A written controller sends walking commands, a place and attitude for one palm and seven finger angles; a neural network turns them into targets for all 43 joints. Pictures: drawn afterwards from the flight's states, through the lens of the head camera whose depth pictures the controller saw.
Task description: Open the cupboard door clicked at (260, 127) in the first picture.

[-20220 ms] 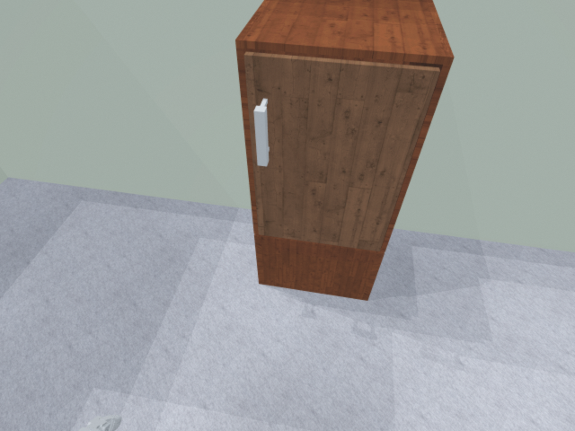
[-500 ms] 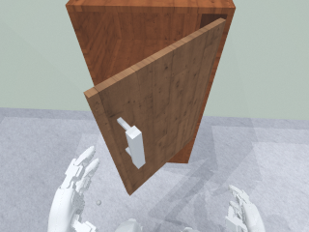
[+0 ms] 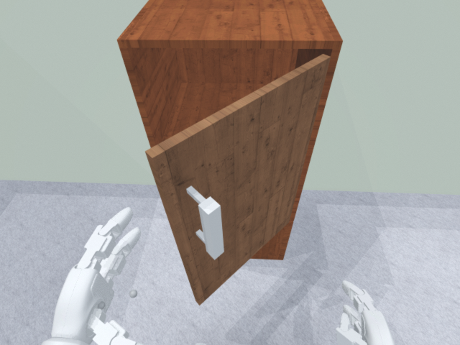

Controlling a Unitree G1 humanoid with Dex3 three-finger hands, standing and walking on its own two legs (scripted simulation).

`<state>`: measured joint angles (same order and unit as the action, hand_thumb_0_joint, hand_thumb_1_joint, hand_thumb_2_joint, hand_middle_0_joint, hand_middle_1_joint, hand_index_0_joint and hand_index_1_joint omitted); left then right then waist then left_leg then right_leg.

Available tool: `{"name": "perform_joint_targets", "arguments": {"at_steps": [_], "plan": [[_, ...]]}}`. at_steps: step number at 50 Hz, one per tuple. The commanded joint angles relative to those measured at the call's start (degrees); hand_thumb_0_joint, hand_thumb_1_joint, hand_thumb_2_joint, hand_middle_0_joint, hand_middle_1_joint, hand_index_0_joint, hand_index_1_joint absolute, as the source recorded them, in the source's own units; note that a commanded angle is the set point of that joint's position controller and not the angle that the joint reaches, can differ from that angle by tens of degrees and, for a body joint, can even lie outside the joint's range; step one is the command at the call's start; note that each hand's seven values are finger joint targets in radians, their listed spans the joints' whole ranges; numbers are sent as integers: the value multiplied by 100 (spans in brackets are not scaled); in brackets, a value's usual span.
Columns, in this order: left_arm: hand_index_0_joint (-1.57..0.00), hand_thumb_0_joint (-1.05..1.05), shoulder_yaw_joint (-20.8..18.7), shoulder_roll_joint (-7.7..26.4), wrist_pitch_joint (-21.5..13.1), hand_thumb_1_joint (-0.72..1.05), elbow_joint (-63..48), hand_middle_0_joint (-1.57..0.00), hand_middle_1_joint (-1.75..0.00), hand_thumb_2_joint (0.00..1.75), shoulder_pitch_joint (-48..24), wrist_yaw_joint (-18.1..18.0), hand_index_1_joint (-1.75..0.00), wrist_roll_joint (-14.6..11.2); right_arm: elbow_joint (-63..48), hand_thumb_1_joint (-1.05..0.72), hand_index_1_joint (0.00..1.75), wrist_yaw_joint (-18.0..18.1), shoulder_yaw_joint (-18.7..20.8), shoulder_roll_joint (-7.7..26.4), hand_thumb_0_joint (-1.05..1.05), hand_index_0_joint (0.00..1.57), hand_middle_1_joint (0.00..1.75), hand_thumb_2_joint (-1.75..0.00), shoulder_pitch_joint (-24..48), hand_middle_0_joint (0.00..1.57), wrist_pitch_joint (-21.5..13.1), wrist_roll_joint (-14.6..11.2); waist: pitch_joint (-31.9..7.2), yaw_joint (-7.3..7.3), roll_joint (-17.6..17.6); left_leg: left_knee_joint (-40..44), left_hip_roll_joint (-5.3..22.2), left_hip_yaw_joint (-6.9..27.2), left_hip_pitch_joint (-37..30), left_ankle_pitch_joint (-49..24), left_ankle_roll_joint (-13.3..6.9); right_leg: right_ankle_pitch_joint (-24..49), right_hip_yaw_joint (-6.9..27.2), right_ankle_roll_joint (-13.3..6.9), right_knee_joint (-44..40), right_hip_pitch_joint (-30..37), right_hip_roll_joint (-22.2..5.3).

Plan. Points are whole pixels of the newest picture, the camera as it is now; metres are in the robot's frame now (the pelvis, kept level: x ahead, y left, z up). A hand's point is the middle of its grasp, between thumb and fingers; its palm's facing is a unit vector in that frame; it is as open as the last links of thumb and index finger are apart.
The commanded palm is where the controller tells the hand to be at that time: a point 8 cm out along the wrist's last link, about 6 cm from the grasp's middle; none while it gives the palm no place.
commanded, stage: draw the hand back to the body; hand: left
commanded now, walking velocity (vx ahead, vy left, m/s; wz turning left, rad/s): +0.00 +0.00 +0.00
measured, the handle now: (204, 223) +0.31 +0.07 +0.06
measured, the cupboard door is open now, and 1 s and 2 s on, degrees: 46 46 46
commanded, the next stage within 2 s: step back with the hand held close in 1.22 s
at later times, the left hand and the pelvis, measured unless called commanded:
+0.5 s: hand (53, 259) +0.20 +0.24 +0.15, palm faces +0.28 -0.89 -0.37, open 13.2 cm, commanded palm +0.15 +0.28 +0.18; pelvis +0.02 +0.02 +0.04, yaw -1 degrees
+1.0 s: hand out of the picture +0.22 +0.28 +0.22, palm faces +0.45 -0.81 -0.38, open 7.8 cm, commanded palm +0.17 +0.32 +0.23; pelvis +0.02 +0.02 +0.06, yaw -2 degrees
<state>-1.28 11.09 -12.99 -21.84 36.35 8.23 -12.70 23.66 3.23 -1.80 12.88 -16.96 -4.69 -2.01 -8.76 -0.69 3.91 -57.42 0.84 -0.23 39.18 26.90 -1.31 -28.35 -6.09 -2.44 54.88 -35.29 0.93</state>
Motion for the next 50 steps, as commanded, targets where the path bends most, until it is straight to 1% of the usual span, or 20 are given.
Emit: {"name": "perform_joint_targets", "arguments": {"at_steps": [1, 2, 4, 7, 8, 9, 10, 11, 14, 16, 17, 19, 24, 29, 33, 37, 41, 42, 45, 50], "plan": [[-15, 0, -629, 689, -202, -50, -1419, -15, -30, 30, -13, 2, -30, -120, -1050, -90, 30, 81, 242, 552, 0, 20, 30, -90, 621, 20, -432, -61, -333, -89, -202, 1054, -121, 267, -713, -957, -31, 1027, 442, 138, -1219, 480, 29], [-15, 0, -693, 715, -214, -50, -1540, -15, -30, 30, -4, -21, -30, -153, -1045, -90, 30, 78, 226, 542, 0, 20, 30, -90, 627, 20, -456, -71, -374, -132, -64, 1129, -120, 276, -821, -1043, -18, 1129, 365, 113, -1182, 536, 55], [-15, 0, -801, 766, -212, -43, -1734, -15, -30, 33, -79, -67, -30, -229, -1020, -90, 30, 79, 219, 543, 0, 20, 30, -90, 626, 20, -504, -71, -430, -133, -103, 1194, -106, 312, -934, -1185, -16, 1306, 294, 107, -1185, 625, 91], [-16, 0, -839, 776, -190, -32, -1719, -16, -30, 37, -256, -18, -30, -285, -917, -90, 30, 81, 187, 585, 0, 20, 30, -90, 612, 20, -574, -95, -181, -58, 5, 1309, -87, 349, -1053, -1106, 9, 1224, 245, 109, -1285, 530, 120], [-16, 0, -1034, 1709, 135, -29, -1978, -16, -30, 39, -211, -704, -30, 601, -906, -90, 30, 233, 216, 570, 0, 20, 30, -90, 609, 20, -471, -15, -244, -328, 16, 1554, 16, 269, -1195, -1097, -18, 1195, 668, 23, -1717, 724, -82], [-16, 0, -876, 1306, 347, -26, -1992, -16, -30, 40, -48, -1004, -30, 675, -878, -90, 30, 282, 174, 482, 0, 20, 30, -90, 603, 20, -457, 30, -25, -204, -65, 1601, -33, 219, -1322, -1124, -42, 1186, 647, 41, -1937, 762, -122], [-16, 0, -705, 1072, 464, -22, -1959, -16, -30, 42, 55, -1109, -30, 730, -864, -90, 30, 295, 166, 490, 0, 20, 30, -90, 583, 20, -444, 31, 26, -161, -174, 1632, -18, 223, -1417, -1160, -36, 1213, 599, 64, -1953, 754, -145], [-16, 0, -573, 880, 585, -18, -1780, -16, -30, 43, 207, -1189, -30, 812, -778, -90, 30, 290, 153, 460, 0, 20, 30, -90, 563, 20, -400, 35, 188, -132, -48, 1686, 10, 202, -1509, -1205, -45, 1252, 533, 78, -1974, 804, -143], [-16, 0, -735, 1058, 733, -8, -1605, -16, -30, 48, -16, -1397, -30, 948, -655, -90, 30, 306, 136, 523, 0, 20, 30, -90, 706, 20, -325, 59, 362, -140, -301, 1958, 51, 246, -1751, -1356, -64, 1364, 467, 97, -2209, 1049, -131], [-17, 0, -934, 1237, 729, -1, -1665, -17, -30, 51, -184, -1496, -30, 1002, -604, -90, 30, 330, 112, 531, 0, 20, 30, -90, 765, 20, -324, 80, 335, -160, -383, 2155, 58, 240, -1955, -1358, -63, 1336, 449, 107, -2328, 1242, -137], [-17, 0, -987, 1287, 727, 2, -1699, -17, -30, 52, -281, -1528, -30, 1017, -586, -90, 30, 350, 107, 532, 0, 20, 30, -90, 798, 20, -329, 92, 302, -167, -434, 2260, 64, 242, -2075, -1312, -69, 1291, 450, 116, -2405, 1317, -146], [-17, 0, -1221, 1509, 739, 9, -1707, -17, -30, 55, -556, -1618, -30, 1035, -478, -90, 30, 379, 71, 553, 0, 20, 30, -90, 887, 20, -372, 111, 404, -200, -241, 2471, 61, 262, -2195, -1273, -57, 1247, 452, 85, -2574, 1533, -156], [-18, 0, -1408, 1556, 718, 27, -1882, -18, -30, 63, -728, -1695, -30, 1058, -266, -90, 30, 330, 30, 569, 0, 20, 30, -90, 957, 20, -510, 129, 267, -255, 293, 2929, 127, 402, -2687, -1971, 43, 1686, 402, 56, -2682, 2064, -145], [-18, 0, -1666, 1580, 741, 44, -1614, -18, -30, 70, -657, -1676, -30, 1025, -57, -90, 30, 233, 81, 620, 0, 20, 30, -90, 1022, 20, -543, 158, 441, -292, -14, 3225, 214, 422, -2980, -2771, 154, 2074, 352, 67, -2915, 2423, -102], [-19, 0, -2017, 1699, 737, 58, -1436, -19, -30, 76, -759, -1644, -30, 964, 31, -90, 30, 195, 139, 626, 0, 20, 30, -90, 1089, 20, -447, 170, 511, -317, -308, 3389, 216, 288, -3153, -2968, 146, 2338, 379, 85, -3118, 2658, -84], [-19, 0, -2290, 1862, 685, 73, -1550, -19, -30, 82, -1157, -1634, -30, 942, 117, -90, 30, 170, 164, 638, 0, 20, 30, -90, 1155, 20, -380, 177, 409, -324, 120, 3500, 207, 241, -3370, -3161, 174, 2467, 424, 77, -3250, 2867, -97], [-20, 0, -2517, 2023, 649, 87, -1551, -20, -30, 88, -1540, -1661, -30, 924, 216, -90, 30, 159, 184, 654, 0, 20, 30, -90, 1217, 20, -375, 183, 434, -322, 286, 3628, 208, 257, -3478, -3083, 177, 2449, 450, 66, -3381, 2973, -86], [-20, 0, -2560, 2044, 645, 90, -1480, -20, -30, 90, -1613, -1665, -30, 919, 242, -90, 30, 157, 184, 650, 0, 20, 30, -90, 1236, 20, -375, 183, 542, -316, 275, 3657, 201, 255, -3471, -2993, 171, 2399, 447, 66, -3424, 2936, -80], [-20, 0, -2266, 1690, 664, 90, -1120, -20, -30, 90, -1299, -1596, -30, 893, 263, -90, 30, 117, 215, 670, 0, 20, 30, -90, 1251, 20, -356, 181, 687, -299, 1, 3737, 213, 230, -3502, -2900, 133, 2369, 437, 85, -3507, 2931, -75], [-20, 0, -2313, 1807, 629, 90, -1155, -20, -30, 90, -1440, -1558, -30, 885, 251, -90, 30, 98, 260, 705, 0, 20, 30, -90, 1342, 20, -275, 184, 684, -319, -123, 3812, 154, 178, -3453, -2490, 56, 2298, 482, 85, -3611, 3035, -75]]}}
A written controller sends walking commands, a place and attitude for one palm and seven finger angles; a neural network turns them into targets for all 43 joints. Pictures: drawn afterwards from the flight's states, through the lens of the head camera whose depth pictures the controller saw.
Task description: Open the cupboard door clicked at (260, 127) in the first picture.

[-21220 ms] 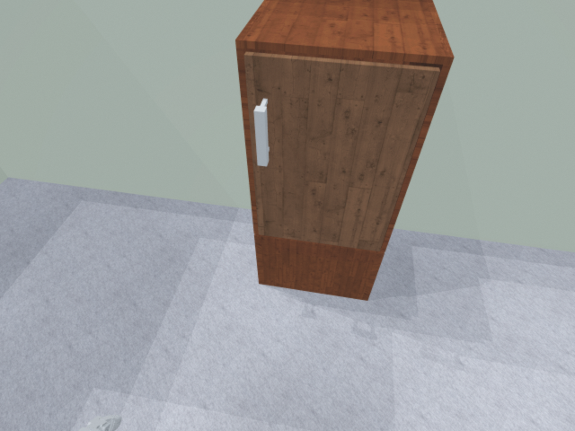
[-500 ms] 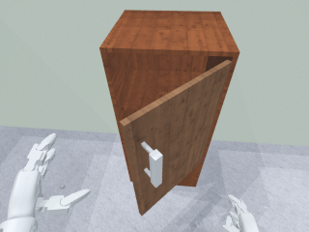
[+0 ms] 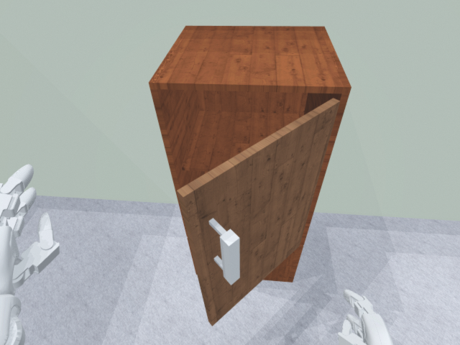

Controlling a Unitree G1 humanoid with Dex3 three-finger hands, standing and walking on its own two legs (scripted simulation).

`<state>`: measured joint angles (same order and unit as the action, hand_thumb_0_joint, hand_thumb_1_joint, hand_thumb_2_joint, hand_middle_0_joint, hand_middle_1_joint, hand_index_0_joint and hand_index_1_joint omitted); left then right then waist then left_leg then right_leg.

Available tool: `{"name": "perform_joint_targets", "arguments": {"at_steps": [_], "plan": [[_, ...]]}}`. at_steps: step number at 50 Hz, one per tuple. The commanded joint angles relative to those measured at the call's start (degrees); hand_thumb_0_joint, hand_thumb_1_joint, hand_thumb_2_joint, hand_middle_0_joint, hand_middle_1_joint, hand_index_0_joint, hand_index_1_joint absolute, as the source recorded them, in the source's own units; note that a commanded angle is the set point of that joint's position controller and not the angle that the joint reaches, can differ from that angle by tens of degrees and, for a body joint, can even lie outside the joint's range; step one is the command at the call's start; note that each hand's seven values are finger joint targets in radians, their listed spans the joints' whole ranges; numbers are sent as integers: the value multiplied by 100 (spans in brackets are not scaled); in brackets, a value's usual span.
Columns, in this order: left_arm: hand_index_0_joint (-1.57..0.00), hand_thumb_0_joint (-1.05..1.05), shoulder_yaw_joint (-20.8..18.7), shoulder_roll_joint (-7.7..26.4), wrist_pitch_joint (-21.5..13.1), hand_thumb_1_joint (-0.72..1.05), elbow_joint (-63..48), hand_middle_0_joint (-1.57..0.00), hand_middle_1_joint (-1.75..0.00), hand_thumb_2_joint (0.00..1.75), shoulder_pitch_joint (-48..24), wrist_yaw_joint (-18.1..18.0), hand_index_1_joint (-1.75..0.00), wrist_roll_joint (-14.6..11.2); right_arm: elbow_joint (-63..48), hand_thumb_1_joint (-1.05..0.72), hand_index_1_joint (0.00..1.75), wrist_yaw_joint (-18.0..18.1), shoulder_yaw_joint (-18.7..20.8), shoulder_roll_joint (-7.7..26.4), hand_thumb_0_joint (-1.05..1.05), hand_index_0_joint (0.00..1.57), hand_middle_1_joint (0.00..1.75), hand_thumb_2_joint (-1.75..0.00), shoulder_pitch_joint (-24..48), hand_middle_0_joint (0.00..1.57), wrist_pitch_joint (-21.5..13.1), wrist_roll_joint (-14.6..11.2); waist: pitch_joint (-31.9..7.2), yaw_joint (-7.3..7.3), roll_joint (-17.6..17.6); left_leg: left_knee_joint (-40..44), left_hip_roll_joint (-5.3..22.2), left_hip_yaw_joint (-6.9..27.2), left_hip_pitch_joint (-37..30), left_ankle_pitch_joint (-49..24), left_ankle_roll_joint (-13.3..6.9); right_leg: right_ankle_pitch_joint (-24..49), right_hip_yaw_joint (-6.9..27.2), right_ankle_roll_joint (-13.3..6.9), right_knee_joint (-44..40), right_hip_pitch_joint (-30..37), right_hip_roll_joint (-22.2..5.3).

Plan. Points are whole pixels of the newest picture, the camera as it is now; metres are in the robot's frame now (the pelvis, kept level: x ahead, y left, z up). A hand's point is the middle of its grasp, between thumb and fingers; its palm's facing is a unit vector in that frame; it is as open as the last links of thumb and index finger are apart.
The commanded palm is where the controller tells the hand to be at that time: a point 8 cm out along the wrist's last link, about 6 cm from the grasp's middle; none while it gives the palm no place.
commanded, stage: draw the hand back to the body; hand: left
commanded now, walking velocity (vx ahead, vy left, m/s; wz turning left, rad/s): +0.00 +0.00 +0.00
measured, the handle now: (223, 251) +0.29 +0.06 +0.00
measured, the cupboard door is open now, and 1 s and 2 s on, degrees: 46 46 46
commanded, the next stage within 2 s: step back with the hand held close in 0.22 s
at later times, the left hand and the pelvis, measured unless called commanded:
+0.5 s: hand (69, 245) +0.19 +0.24 +0.16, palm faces +0.42 -0.79 -0.45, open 7.4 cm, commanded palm +0.13 +0.28 +0.17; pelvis -0.01 -0.02 +0.00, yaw +0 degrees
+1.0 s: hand (15, 301) +0.12 +0.27 +0.15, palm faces +0.40 -0.77 -0.50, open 7.4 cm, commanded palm +0.06 +0.31 +0.17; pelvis -0.08 +0.01 -0.01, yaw -1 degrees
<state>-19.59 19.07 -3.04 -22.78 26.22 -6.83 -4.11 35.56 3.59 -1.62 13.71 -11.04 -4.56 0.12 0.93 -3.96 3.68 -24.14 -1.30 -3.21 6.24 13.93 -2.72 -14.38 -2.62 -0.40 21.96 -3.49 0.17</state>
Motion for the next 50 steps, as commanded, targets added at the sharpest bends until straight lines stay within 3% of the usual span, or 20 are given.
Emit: {"name": "perform_joint_targets", "arguments": {"at_steps": [1, 4, 6, 10, 13, 16, 17, 18, 19, 20, 23, 24, 29, 31, 33, 36, 40, 46, 48, 50], "plan": [[-20, 0, -535, 1073, -397, 90, -1148, -20, -30, 90, -475, -58, -30, 33, -938, -90, 30, 68, 240, 610, 0, 20, 30, -90, 762, 20, -297, -25, -336, -3, -74, 462, 338, 450, -164, -1193, 180, 953, 154, -124, -331, -105, 2], [-20, 0, -694, 1279, -435, 90, -1299, -20, -30, 90, -519, -79, -30, 52, -909, -90, 30, 90, 231, 590, 0, 20, 30, -90, 797, 20, -325, -19, -468, -45, 137, 427, 312, 439, -205, -1250, 184, 1042, 177, -148, -345, 8, -9], [-20, 0, -684, 1236, -458, 90, -1318, -20, -30, 90, -489, -84, -30, 34, -895, -90, 30, 102, 216, 545, 0, 20, 30, -90, 807, 20, -362, -16, -407, -37, 216, 419, 289, 415, -214, -1168, 177, 1010, 203, -139, -385, -62, -21], [-20, 0, -568, 1114, -466, 90, -1181, -20, -30, 90, -509, -70, -30, 25, -843, -90, 30, 105, 220, 536, 0, 20, 30, -90, 823, 20, -403, -27, -136, 9, 120, 429, 289, 384, -220, -1027, 163, 902, 221, -126, -504, -219, -17], [-20, 0, -531, 1053, -478, 90, -983, -20, -30, 90, -439, -53, -30, 5, -813, -90, 30, 107, 242, 532, 0, 20, 30, -90, 819, 20, -403, -30, -76, 15, -175, 411, 277, 332, -244, -933, 116, 817, 239, -96, -583, -285, -16], [-20, 0, -535, 1051, -484, 90, -899, -20, -30, 90, -416, -37, -30, -4, -786, -90, 30, 107, 262, 538, 0, 20, 30, -90, 824, 20, -390, -30, -169, 5, -144, 377, 271, 285, -315, -985, 90, 903, 286, -82, -601, -257, -38], [-20, 0, -486, 1147, -557, 90, -1381, -20, -30, 90, -992, -43, -30, 20, -814, -90, 30, 98, 254, 546, 0, 20, 30, -90, 896, 20, -419, -38, -306, 35, 27, 375, 248, 305, -374, -929, 89, 848, 321, -80, -614, -235, -51], [-20, 0, -1265, 1894, -773, 90, -1476, -20, -30, 90, -1276, -95, -30, 62, -1008, -90, 30, 116, 249, 653, 0, 20, 30, -90, 794, 20, -335, -93, 145, 252, -242, 129, 340, 428, 21, -504, -11, 998, 928, -61, -931, -936, -325], [-20, 0, -1197, 1807, -865, 90, -1265, -20, -30, 90, -1224, -70, -30, 100, -905, -90, 30, 128, 256, 578, 0, 20, 30, -90, 750, 20, -266, -63, 148, 262, -340, 5, 305, 508, 116, -406, -1, 1069, 977, -105, -966, -929, -487], [-20, 0, -971, 1469, -796, 90, -840, -20, -30, 90, -502, -36, -30, 87, -866, -90, 30, 127, 285, 572, 0, 20, 30, -90, 790, 20, -209, -37, 91, 277, -579, -90, 319, 463, -10, -542, -7, 1247, 999, -91, -966, -1049, -541], [-20, 0, -675, 1169, -782, 90, -945, -20, -30, 90, -23, 13, -30, 99, -978, -90, 30, 89, 338, 647, 0, 20, 30, -90, 736, 20, -70, -33, -325, 307, -356, -108, 385, 371, -49, -990, 28, 1684, 821, -32, -675, -924, -559], [-20, 0, -667, 1177, -806, 90, -1079, -20, -30, 90, 36, 5, -30, 108, -1003, -90, 30, 104, 367, 677, 0, 20, 30, -90, 723, 20, -45, -31, -526, 305, -84, -54, 427, 377, -32, -1199, 47, 1824, 705, -30, -510, -748, -563], [-20, 0, -1127, 1605, -830, 90, -1529, -20, -30, 90, 459, -99, -30, 75, -1187, -90, 30, 144, 431, 649, 0, 20, 30, -90, 725, 20, 118, -71, -1192, 276, -275, -115, 560, 408, 52, -2144, 59, 2729, 588, -1, 50, -333, -493], [-20, 0, -1220, 1643, -838, 90, -1614, -20, -30, 90, 592, -124, -30, 53, -1266, -90, 30, 156, 445, 592, 0, 20, 30, -90, 720, 20, 175, -96, -1252, 287, -478, -183, 581, 389, 140, -2173, 61, 2862, 649, 4, 154, -354, -487], [-20, 0, -1256, 1671, -852, 90, -1718, -20, -30, 90, 629, -152, -30, 47, -1307, -90, 30, 171, 465, 590, 0, 20, 30, -90, 705, 20, 201, -115, -1216, 305, -437, -207, 594, 412, 244, -2162, 62, 2918, 699, -3, 242, -415, -486], [-20, 0, -1245, 1635, -876, 90, -1799, -20, -30, 90, 717, -193, -30, 64, -1335, -90, 30, 193, 471, 608, 0, 20, 30, -90, 698, 20, 208, -101, -1176, 301, -79, -123, 656, 475, 429, -2117, 53, 2689, 689, -6, 387, -435, -416], [-20, 0, -1156, 1520, -893, 90, -1747, -20, -30, 90, 747, -212, -30, 102, -1347, -90, 30, 188, 467, 653, 0, 20, 30, -90, 676, 20, 159, -84, -862, 294, 132, 206, 788, 702, 1005, -1332, -18, 1708, 635, 20, 500, -471, -246], [-20, 0, -1153, 1426, -1042, 90, -1700, -20, -30, 90, 473, -246, -30, 237, -1406, -90, 30, 170, 464, 743, 0, 20, 30, -90, 598, 20, 28, -77, -231, 356, 150, 840, 995, 1083, 2700, 1690, -250, 176, 684, 54, 761, -125, -96], [-20, 0, -1149, 1378, -1108, 90, -1741, -20, -30, 90, 289, -254, -30, 322, -1406, -90, 30, 175, 477, 769, 0, 20, 30, -90, 578, 20, -44, -55, -101, 356, 296, 1006, 1106, 1245, 3241, 2441, -338, -287, 660, 81, 975, 40, 2], [-20, 0, -1222, 1418, -1176, 90, -1828, -20, -30, 90, 160, -266, -30, 380, -1392, -90, 30, 194, 487, 765, 0, 20, 30, -90, 542, 20, -113, -33, -220, 328, 423, 1254, 1244, 1441, 3541, 2798, -396, -219, 523, 103, 1399, 374, 131]]}}
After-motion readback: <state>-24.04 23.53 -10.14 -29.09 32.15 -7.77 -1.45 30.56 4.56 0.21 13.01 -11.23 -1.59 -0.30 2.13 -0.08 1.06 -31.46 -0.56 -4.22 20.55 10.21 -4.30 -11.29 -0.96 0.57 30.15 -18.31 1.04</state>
